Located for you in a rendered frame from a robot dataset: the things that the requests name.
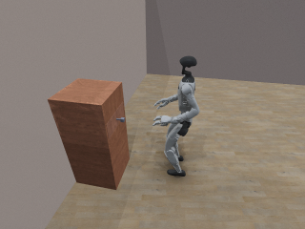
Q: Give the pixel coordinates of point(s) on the humanoid robot torso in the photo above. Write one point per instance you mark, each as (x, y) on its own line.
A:
(183, 104)

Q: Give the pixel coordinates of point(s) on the cabinet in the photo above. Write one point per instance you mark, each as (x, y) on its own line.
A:
(81, 112)

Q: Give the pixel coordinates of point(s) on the robot right hand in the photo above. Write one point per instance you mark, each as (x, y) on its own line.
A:
(164, 103)

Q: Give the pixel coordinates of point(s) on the robot left hand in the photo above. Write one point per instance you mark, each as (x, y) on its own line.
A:
(165, 120)

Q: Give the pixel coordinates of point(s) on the drawer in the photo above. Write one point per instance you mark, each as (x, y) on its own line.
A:
(113, 123)

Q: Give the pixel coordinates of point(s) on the left robot forearm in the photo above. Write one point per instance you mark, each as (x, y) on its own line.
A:
(182, 117)

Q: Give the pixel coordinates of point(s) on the robot left upper arm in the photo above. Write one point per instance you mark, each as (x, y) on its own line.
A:
(188, 93)

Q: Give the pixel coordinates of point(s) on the right robot forearm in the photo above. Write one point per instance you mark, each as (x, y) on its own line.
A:
(173, 98)

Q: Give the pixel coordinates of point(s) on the robot left foot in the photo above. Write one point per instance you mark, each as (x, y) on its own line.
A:
(173, 172)

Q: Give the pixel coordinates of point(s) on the handle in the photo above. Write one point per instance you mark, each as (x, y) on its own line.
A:
(122, 119)

